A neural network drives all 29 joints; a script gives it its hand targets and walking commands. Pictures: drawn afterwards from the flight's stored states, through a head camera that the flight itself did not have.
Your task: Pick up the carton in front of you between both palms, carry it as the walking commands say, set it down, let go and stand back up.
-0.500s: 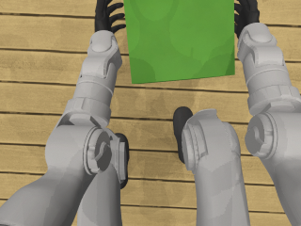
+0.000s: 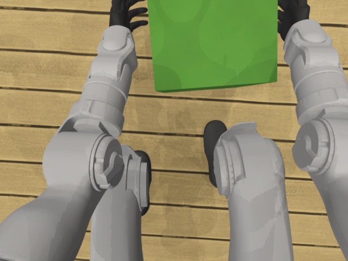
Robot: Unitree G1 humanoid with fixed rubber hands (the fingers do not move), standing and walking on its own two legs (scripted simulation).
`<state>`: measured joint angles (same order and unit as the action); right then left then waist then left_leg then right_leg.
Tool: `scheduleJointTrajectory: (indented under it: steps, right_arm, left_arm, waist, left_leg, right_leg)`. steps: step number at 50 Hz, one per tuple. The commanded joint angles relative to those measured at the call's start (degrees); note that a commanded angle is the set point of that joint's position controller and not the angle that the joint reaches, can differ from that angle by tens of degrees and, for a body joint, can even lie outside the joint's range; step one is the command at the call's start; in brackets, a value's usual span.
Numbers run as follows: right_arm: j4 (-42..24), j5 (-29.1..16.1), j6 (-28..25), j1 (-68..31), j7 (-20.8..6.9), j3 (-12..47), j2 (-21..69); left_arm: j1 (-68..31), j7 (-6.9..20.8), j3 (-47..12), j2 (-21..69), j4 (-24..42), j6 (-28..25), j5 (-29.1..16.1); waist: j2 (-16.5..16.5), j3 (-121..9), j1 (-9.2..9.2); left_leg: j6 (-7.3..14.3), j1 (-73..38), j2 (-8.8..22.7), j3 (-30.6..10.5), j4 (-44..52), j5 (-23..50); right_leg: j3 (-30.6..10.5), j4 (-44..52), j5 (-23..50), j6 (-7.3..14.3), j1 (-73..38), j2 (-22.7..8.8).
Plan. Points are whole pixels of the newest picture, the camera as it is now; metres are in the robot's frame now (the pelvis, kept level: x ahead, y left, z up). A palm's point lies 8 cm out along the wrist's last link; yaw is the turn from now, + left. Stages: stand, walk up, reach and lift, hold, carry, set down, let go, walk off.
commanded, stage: set down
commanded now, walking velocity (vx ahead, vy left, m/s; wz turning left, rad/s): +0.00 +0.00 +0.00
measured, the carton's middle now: (203, 43) +0.49 -0.15 -0.24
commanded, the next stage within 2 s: let go in 1.46 s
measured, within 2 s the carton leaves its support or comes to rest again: neither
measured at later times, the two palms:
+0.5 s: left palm (112, 28) +0.54 +0.03 -0.16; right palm (321, 22) +0.46 -0.35 -0.17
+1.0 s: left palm out of the picture +0.54 +0.02 +0.01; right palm out of the picture +0.46 -0.36 +0.00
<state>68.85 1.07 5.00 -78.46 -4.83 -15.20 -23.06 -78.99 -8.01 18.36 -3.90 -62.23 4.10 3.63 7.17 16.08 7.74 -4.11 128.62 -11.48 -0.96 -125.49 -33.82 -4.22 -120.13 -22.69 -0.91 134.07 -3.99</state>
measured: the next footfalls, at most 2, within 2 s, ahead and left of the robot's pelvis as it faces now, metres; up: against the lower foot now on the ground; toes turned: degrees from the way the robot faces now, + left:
none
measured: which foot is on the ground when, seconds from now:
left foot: down 0.00-1.00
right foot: down 0.00-1.00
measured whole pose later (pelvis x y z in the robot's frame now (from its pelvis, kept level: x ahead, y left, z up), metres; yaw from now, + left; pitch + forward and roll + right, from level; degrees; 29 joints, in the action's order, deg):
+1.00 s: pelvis +0.02 -0.02 +0.12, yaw -2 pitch +43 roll +6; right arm 50.5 -3.3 6.3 -61.1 -4.2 -16.3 -23.3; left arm -60.7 -10.6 12.5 -5.4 -43.0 8.7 -1.5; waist 2.8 1.0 5.1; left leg -4.2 111.8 -5.5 -0.9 -102.9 -34.7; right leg -4.1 -99.7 -22.5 0.3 120.3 0.2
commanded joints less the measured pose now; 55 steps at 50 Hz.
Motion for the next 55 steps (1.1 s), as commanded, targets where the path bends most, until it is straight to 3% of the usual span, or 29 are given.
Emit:
scheduleJointTrajectory:
  steps: [1, 5, 6, 8, 11, 18, 25, 30, 34, 37, 44, 49, 55]
  right_arm:
    - [-1.7, -1.1, -1.1, -19.3, -7.1, 7.3, 26.6]
    - [0.6, -2.1, -3.3, -16.4, -4.9, 4.9, 16.0]
    - [1.6, -2.6, -4.1, -14.3, -3.6, 3.6, 10.2]
    - [3.1, -3.4, -6.7, -6.8, 1.1, -1.9, -11.3]
    - [1.0, -7.0, -9.0, -9.9, 3.9, -0.6, -15.9]
    - [-6.9, -15.1, -9.6, -12.5, 1.9, 3.5, -17.2]
    - [-12.1, -13.0, -6.1, -1.8, 1.5, 1.4, -16.8]
    - [-23.5, -9.8, -2.5, 0.0, 1.6, -0.5, -14.6]
    - [-24.0, -8.1, -0.2, -0.1, 1.2, 0.1, -11.1]
    - [-22.9, -7.5, 0.1, 0.2, 0.9, 0.7, -9.6]
    - [-20.8, -5.5, 0.0, 4.5, 1.0, -0.4, -8.5]
    - [-25.3, -4.0, 0.3, 7.5, 0.7, -3.1, -9.6]
    - [-30.8, -4.1, 2.0, 10.1, -1.0, -4.4, -9.2]
  left_arm:
    - [-20.1, 8.2, -11.8, 29.6, -1.8, 0.6, -0.4]
    - [-18.7, 6.3, -12.1, 20.6, -2.0, -0.3, -1.9]
    - [-17.3, 5.1, -11.9, 14.8, -1.9, -0.5, -2.8]
    - [-11.7, 0.2, -10.5, -6.2, 0.0, -1.3, -5.9]
    - [-13.2, -2.2, -14.2, -10.0, 2.9, -1.8, -10.8]
    - [-13.4, -2.1, -18.3, -7.8, 12.9, -1.6, -14.7]
    - [-4.7, -3.0, -13.7, -8.4, 19.7, 0.3, -11.4]
    - [-0.4, -4.5, -9.7, -8.7, 27.9, 2.6, -8.6]
    - [1.6, -4.1, -6.5, -8.0, 25.2, 4.2, -6.7]
    - [2.6, -3.4, -5.4, -7.3, 22.3, 4.0, -6.3]
    - [5.7, -2.5, -5.0, -5.7, 20.7, 3.2, -5.4]
    - [8.0, -2.6, -6.3, -4.5, 26.7, 3.7, -4.9]
    - [11.3, -2.9, -6.8, -3.4, 33.7, 5.4, -4.0]
  waist:
    - [-0.4, -44.8, 4.25]
    - [-2.0, -45.8, 5.3]
    - [-2.2, -46.3, 5.66]
    - [-2.9, -47.7, 6.79]
    - [-3.0, -52.0, 6.58]
    - [-3.1, -63.2, 5.6]
    - [-6.4, -71.6, 4.5]
    - [-10.5, -76.7, 2.14]
    - [-11.9, -67.6, -0.19]
    - [-12.5, -64.5, -1.14]
    - [-11.7, -67.7, -0.19]
    - [-9.9, -74.4, 1.27]
    - [-8.5, -78.4, 0.35]
  left_leg:
    - [3.2, -11.8, -1.9, 4.6, 12.3, -0.8]
    - [2.4, -15.7, -0.9, 4.7, 11.8, -0.4]
    - [1.9, -17.1, -0.4, 4.8, 11.7, -0.2]
    - [0.6, -20.0, 0.9, 5.1, 12.1, 0.5]
    - [-0.1, -23.4, 2.6, 4.6, 12.0, 4.0]
    - [-0.9, -26.0, 4.3, 5.5, 10.5, 9.8]
    - [-1.0, -23.5, 3.1, 8.3, 12.6, 6.4]
    - [0.3, -24.1, 2.0, 9.5, 17.4, 3.0]
    - [0.8, -21.0, 2.5, 9.5, 21.6, -1.2]
    - [0.8, -20.2, 2.7, 9.1, 23.9, -1.4]
    - [0.3, -22.1, 2.9, 8.5, 29.9, -0.2]
    - [-0.2, -26.9, 2.7, 8.4, 34.8, 2.3]
    - [-0.4, -34.0, 2.7, 8.3, 40.8, 6.0]
  right_leg:
    - [3.4, 8.2, -1.2, 3.4, -30.8, 4.3]
    - [4.1, 8.1, -1.1, 2.3, -32.7, 3.6]
    - [4.4, 8.1, -0.8, 1.8, -33.5, 3.1]
    - [5.0, 8.0, 0.5, 1.2, -35.7, 1.7]
    - [5.4, 7.4, 5.7, 1.1, -38.5, 0.8]
    - [3.9, 6.1, 17.2, 1.4, -46.6, 0.6]
    - [4.4, 9.1, 19.8, 0.5, -59.2, 2.4]
    - [6.0, 14.0, 15.4, -0.5, -66.4, 4.3]
    - [6.2, 18.7, 7.3, -1.1, -61.0, 4.7]
    - [5.9, 21.2, 5.7, -1.3, -58.8, 4.8]
    - [5.6, 26.7, 7.7, -1.1, -61.6, 5.2]
    - [6.4, 30.5, 12.9, -0.9, -67.5, 5.9]
    - [7.2, 35.2, 17.5, -0.8, -73.8, 6.8]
